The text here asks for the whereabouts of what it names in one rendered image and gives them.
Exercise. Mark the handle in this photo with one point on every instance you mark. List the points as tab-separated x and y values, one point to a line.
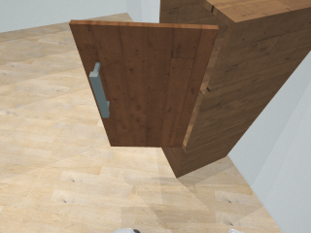
98	90

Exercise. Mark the cupboard door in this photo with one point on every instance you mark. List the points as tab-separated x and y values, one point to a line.
151	74

